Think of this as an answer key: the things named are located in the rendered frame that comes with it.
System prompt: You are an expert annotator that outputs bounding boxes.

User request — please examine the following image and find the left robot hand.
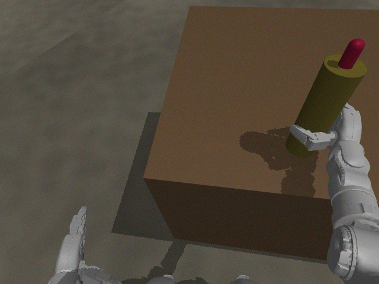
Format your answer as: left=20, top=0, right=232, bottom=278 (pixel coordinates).
left=54, top=206, right=122, bottom=284

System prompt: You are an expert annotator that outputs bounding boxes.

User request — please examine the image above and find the left robot arm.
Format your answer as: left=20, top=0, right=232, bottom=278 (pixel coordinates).
left=47, top=272, right=81, bottom=284

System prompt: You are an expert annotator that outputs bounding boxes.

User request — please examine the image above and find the right robot arm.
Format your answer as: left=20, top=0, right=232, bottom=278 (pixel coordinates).
left=326, top=141, right=379, bottom=284

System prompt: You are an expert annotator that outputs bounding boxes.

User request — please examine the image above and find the bottle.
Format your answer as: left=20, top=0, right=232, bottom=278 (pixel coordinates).
left=285, top=38, right=367, bottom=158

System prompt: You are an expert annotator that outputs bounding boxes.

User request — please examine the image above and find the right robot hand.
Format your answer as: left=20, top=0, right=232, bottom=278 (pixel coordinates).
left=290, top=103, right=362, bottom=151

